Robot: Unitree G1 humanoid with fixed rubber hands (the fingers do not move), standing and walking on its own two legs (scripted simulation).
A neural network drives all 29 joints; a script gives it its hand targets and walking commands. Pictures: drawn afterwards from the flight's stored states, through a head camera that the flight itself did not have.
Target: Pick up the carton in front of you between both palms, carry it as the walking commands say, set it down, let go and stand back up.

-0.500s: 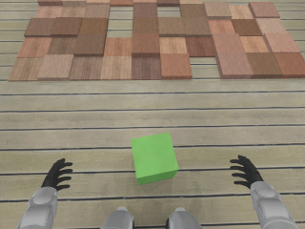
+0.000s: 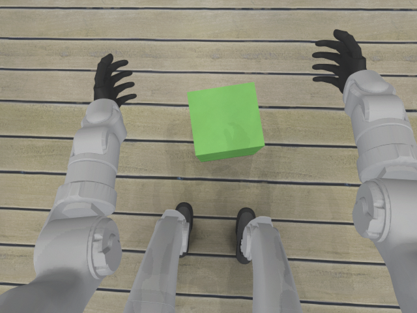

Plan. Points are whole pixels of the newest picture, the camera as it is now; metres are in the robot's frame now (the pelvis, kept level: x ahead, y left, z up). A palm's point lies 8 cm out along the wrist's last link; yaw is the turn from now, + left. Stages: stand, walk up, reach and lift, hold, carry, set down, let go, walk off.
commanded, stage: reach and lift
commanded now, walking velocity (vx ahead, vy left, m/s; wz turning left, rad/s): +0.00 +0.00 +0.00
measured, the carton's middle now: (224, 127) +0.52 +0.01 -0.54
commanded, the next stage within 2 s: none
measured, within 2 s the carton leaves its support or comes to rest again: leaves its support in 1.88 s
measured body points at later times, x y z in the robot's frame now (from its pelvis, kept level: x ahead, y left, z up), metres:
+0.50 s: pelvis +0.03 +0.00 -0.09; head +0.37 -0.02 +0.21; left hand +0.50 +0.21 -0.25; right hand +0.57 -0.17 -0.25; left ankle +0.10 +0.14 -0.63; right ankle +0.10 -0.10 -0.63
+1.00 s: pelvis -0.03 +0.01 -0.27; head +0.35 +0.00 -0.03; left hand +0.50 +0.20 -0.45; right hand +0.56 -0.17 -0.46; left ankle +0.10 +0.14 -0.63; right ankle +0.09 -0.10 -0.63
